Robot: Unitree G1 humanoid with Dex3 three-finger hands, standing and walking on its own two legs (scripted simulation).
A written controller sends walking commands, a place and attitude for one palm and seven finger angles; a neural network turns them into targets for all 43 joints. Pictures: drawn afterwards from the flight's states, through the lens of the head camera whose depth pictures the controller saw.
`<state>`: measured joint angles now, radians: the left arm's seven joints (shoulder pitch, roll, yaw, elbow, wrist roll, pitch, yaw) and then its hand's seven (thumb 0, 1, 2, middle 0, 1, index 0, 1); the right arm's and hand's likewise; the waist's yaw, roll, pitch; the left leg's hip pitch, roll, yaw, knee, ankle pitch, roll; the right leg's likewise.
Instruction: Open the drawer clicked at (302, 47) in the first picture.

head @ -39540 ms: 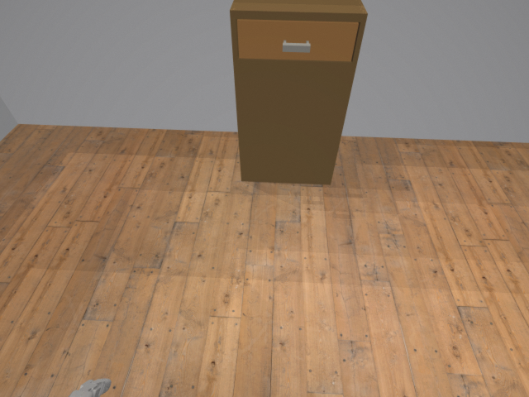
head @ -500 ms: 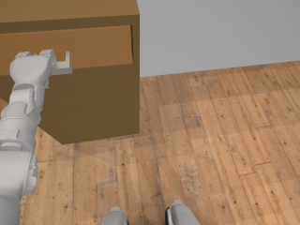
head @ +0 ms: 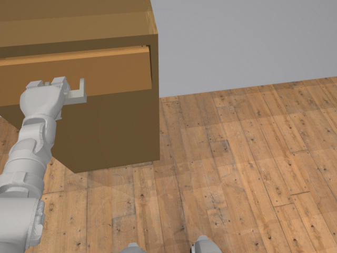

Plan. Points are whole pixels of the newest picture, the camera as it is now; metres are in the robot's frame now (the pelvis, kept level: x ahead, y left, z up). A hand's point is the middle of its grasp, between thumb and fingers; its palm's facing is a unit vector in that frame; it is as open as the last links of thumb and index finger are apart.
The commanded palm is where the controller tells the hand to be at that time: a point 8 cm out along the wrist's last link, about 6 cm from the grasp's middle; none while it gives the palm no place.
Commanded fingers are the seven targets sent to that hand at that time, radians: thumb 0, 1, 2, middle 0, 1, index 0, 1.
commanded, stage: pull the drawer open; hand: left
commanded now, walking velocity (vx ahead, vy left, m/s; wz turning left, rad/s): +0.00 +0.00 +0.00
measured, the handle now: (64, 91) +0.51 +0.26 +0.03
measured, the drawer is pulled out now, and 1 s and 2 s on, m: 0.02 0.14 0.27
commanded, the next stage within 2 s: none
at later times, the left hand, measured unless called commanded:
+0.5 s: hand (52, 135) +0.39 +0.27 +0.01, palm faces -0.03 -0.02 -1.00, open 5.7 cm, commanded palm +0.36 +0.26 +0.07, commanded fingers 0.00 0.90 0.90 -0.40 -1.35 -0.40 -1.35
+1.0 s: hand (50, 160) +0.33 +0.26 +0.01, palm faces -0.02 -0.02 -1.00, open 5.7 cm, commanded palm +0.29 +0.25 +0.07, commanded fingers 0.00 0.90 0.90 -0.40 -1.35 -0.40 -1.35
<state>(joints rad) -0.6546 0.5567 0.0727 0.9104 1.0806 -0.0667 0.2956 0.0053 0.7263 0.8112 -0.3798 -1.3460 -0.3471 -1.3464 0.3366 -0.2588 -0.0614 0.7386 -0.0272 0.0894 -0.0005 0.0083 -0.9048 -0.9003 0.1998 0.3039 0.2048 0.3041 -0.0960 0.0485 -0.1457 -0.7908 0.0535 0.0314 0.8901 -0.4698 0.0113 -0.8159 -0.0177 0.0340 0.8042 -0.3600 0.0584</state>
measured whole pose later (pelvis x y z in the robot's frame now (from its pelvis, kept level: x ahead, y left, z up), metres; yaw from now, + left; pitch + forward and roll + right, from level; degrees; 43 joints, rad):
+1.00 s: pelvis +0.00 -0.02 +0.01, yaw +1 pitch +13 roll -1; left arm -0.20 0.42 0.01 0.53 1.07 0.01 0.36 0.00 0.73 0.82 -0.38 -1.35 -0.35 -1.35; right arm 0.22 -0.24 -0.06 0.69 -0.01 0.03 -0.04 0.01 -0.90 -0.90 0.20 0.30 0.20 0.30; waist -0.02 0.05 -0.12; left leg -0.59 0.05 0.02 0.80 -0.43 -0.01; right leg -0.63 -0.03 0.02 0.76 -0.36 0.04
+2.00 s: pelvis +0.00 -0.02 +0.02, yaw +1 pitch +9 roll +0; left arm 0.33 0.36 0.00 0.07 1.06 0.02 0.41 0.00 0.74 0.79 -0.37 -1.35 -0.39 -1.35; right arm 0.12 -0.23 -0.04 0.66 -0.04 0.00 -0.03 0.02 -0.90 -0.90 0.20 0.30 0.20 0.30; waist 0.04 0.03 -0.10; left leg -0.49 0.05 0.02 0.78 -0.44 -0.02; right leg -0.54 -0.02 0.02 0.76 -0.37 0.03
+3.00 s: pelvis -0.01 -0.03 +0.01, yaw +2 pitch +8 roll +0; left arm 0.41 0.37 0.02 0.00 1.04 0.03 0.43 -0.01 0.51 0.73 -0.39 -1.31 -0.38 -1.31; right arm 0.10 -0.22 -0.02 0.66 -0.05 0.01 -0.05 0.02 -0.90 -0.90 0.20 0.30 0.20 0.30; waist 0.07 0.05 -0.09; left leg -0.51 0.04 0.00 0.82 -0.45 -0.03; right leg -0.56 -0.03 0.01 0.81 -0.39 0.02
